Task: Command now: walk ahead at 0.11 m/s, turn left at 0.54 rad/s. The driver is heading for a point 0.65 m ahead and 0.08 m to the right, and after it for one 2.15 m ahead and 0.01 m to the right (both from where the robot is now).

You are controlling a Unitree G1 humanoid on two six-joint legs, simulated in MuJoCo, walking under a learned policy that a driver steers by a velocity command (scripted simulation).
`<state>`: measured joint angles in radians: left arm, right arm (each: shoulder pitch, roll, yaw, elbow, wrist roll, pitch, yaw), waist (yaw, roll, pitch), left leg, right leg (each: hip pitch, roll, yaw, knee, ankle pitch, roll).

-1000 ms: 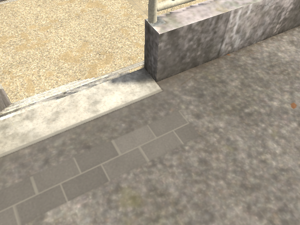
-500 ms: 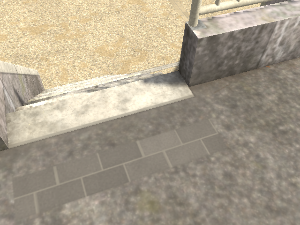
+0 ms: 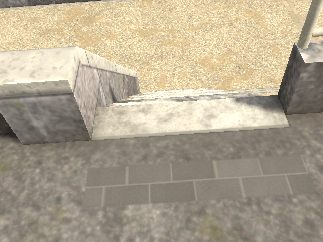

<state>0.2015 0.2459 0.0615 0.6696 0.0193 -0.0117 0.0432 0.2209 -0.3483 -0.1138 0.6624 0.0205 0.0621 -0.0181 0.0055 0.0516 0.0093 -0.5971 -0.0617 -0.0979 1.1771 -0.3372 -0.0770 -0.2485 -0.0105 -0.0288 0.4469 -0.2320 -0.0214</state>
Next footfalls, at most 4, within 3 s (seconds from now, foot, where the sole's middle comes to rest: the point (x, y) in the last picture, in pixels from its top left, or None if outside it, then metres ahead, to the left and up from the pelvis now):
0.26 left None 0.04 0.15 -0.78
0.72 right None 0.41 -0.05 -0.78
1.20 left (159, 192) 0.71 0.09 -0.78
1.62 right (216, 163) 0.85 -0.17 -0.78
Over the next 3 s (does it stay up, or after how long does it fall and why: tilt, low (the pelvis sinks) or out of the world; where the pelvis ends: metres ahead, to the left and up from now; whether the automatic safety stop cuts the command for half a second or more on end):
stays up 1.06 0.06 -0.02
